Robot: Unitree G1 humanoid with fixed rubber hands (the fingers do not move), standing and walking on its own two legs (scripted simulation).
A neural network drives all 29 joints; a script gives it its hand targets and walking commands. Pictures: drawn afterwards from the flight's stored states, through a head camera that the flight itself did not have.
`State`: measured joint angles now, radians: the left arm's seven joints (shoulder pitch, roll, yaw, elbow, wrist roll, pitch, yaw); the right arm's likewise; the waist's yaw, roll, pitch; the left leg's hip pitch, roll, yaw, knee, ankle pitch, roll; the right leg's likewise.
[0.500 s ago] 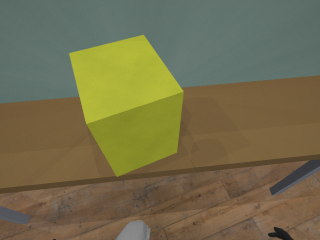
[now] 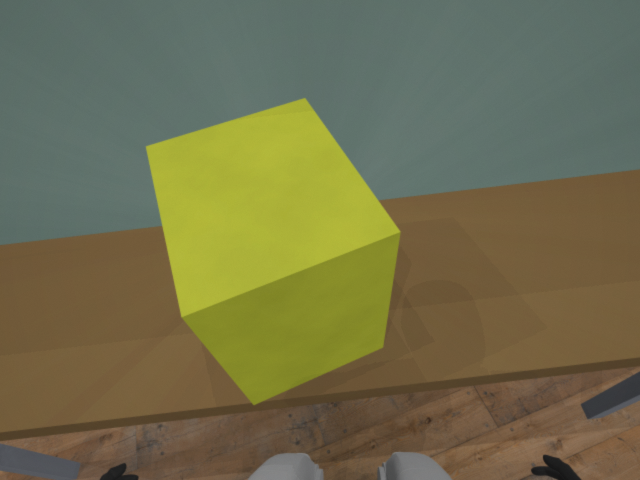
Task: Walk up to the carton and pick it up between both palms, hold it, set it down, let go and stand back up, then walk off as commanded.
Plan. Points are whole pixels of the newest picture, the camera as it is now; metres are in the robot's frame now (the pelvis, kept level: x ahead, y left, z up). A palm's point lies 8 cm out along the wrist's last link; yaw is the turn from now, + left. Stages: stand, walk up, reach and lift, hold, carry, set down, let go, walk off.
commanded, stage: walk up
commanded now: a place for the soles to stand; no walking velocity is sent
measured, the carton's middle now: (278, 258) +0.37 +0.08 +0.05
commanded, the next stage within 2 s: none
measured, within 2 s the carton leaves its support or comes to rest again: neither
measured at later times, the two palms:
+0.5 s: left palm out of the picture +0.01 +0.36 -0.12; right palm out of the picture +0.05 -0.24 -0.12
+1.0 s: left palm out of the picture -0.07 +0.35 -0.12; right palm out of the picture -0.06 -0.27 -0.11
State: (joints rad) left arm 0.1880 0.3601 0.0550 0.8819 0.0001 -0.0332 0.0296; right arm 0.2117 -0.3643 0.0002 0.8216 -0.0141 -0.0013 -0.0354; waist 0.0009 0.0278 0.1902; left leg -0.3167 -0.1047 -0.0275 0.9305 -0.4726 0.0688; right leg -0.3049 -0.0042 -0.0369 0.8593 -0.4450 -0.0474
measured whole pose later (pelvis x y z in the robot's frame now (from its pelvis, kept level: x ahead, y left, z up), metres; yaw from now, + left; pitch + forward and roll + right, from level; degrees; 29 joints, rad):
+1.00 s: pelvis -0.13 +0.04 -0.01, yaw +4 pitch -8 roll +0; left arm 0.17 0.35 0.06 0.89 0.00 0.03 -0.03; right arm 0.29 -0.42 0.00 0.82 -0.01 -0.03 -0.04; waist 0.00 0.02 0.24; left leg -0.35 -0.02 -0.03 0.89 -0.41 -0.01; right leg -0.36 -0.01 -0.08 0.90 -0.40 -0.06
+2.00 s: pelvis -0.12 +0.01 +0.00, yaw +2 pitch -6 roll +1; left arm 0.17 0.37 0.06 0.89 0.00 0.00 -0.02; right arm 0.19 -0.40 0.00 0.82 -0.02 -0.06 -0.04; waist 0.00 -0.03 0.22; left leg -0.35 0.00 -0.03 0.86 -0.45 0.00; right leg -0.34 0.00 -0.06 0.88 -0.43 -0.07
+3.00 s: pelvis -0.13 -0.02 +0.00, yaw +1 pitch -6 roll +3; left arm 0.11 0.32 0.09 0.48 0.00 0.32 0.06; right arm 0.19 -0.32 -0.06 0.83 -0.03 -0.25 0.06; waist 0.00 -0.04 0.20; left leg -0.35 0.03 -0.03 0.81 -0.36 -0.03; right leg -0.37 0.03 -0.07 0.88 -0.41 -0.09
